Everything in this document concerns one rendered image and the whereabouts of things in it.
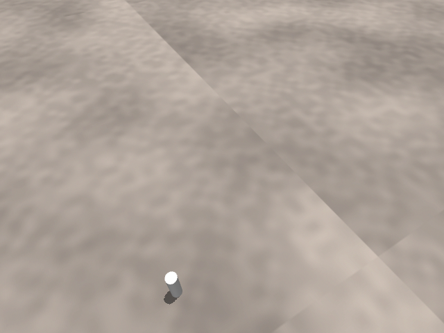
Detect can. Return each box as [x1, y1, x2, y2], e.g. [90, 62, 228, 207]
[164, 271, 182, 298]

